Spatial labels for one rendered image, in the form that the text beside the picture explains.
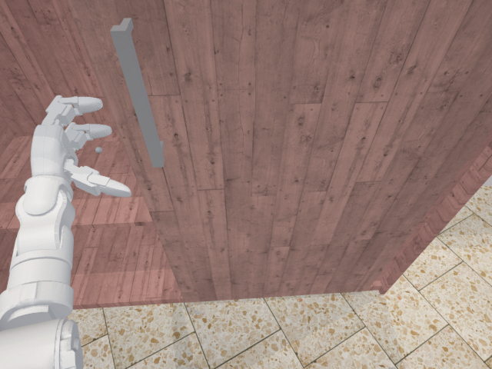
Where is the left robot forearm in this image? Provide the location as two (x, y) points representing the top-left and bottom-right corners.
(0, 175), (75, 331)

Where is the robot left hand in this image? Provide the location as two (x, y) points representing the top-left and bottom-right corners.
(31, 95), (131, 198)

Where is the left robot upper arm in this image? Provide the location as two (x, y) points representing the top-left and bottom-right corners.
(0, 317), (84, 369)

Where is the handle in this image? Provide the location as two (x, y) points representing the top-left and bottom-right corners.
(110, 18), (165, 168)

